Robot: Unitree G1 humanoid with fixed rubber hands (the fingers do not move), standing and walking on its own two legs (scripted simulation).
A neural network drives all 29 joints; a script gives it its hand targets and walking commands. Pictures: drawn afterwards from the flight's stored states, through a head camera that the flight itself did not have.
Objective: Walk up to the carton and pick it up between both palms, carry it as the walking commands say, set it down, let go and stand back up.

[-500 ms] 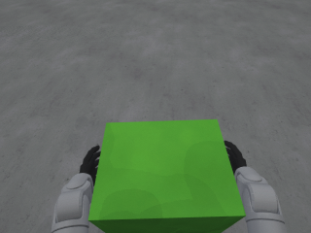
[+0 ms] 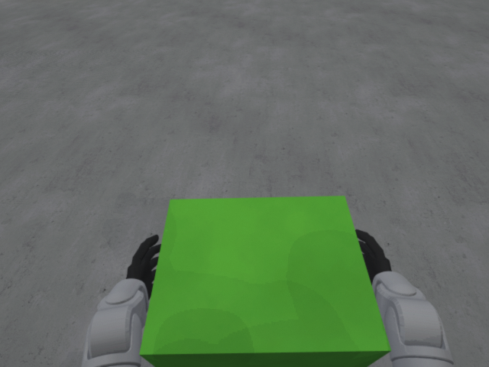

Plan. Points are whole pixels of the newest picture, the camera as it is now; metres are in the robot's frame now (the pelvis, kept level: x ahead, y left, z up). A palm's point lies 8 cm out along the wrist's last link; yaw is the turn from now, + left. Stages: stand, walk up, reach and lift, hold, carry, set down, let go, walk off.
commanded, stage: hold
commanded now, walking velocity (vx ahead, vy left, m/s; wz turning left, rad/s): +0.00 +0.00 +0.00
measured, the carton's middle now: (258, 300) +0.25 +0.00 -0.03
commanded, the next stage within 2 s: carry in 0.52 s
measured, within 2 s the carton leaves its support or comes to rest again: neither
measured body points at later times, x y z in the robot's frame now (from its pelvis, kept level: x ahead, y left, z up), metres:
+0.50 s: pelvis +0.00 +0.00 +0.00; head -0.02 -0.01 +0.45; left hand +0.27 +0.19 +0.03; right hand +0.27 -0.19 +0.02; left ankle -0.02 +0.12 -0.75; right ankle +0.04 -0.12 -0.75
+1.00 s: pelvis +0.00 -0.05 -0.03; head -0.03 -0.03 +0.42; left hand +0.25 +0.13 +0.05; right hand +0.24 -0.24 +0.06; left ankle -0.01 +0.06 -0.75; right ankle +0.03 -0.13 -0.75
